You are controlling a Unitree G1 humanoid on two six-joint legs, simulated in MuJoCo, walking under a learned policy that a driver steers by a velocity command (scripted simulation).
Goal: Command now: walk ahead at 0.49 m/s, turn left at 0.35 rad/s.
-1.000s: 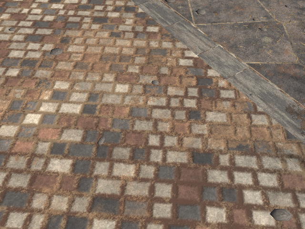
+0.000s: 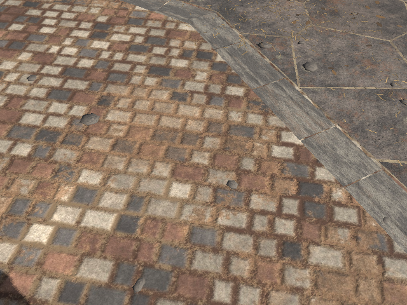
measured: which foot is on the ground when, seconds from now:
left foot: up 0.00-0.32, down 0.34-0.84, up 0.86-1.00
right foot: down 0.00-0.34, up 0.36-0.80, down 0.82-1.00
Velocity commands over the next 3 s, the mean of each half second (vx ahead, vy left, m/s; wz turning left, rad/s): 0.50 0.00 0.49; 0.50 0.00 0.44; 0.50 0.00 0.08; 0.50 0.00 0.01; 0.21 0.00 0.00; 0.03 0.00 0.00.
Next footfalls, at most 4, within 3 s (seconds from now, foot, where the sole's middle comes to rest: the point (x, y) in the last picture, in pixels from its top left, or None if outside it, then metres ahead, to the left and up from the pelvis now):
0.34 left None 0.34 0.18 -0.78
0.82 right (190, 262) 0.67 0.10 -0.78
1.34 left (98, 232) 0.78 0.44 -0.78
1.88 right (130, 148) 1.20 0.39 -0.78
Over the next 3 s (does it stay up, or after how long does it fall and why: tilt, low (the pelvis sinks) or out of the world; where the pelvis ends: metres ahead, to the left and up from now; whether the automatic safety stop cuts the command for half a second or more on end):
stays up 1.17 0.51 -0.01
